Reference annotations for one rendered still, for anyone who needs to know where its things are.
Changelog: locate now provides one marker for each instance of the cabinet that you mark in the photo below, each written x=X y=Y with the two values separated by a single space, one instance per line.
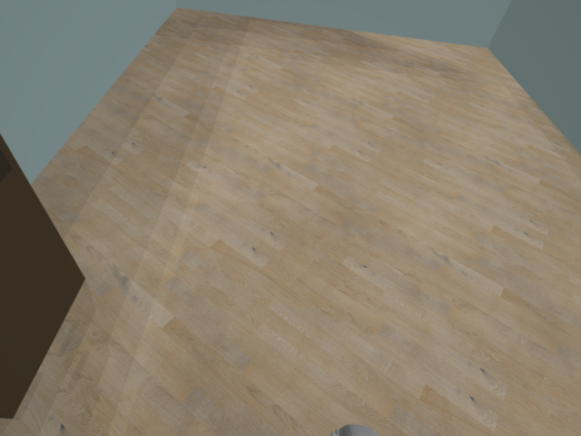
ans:
x=39 y=280

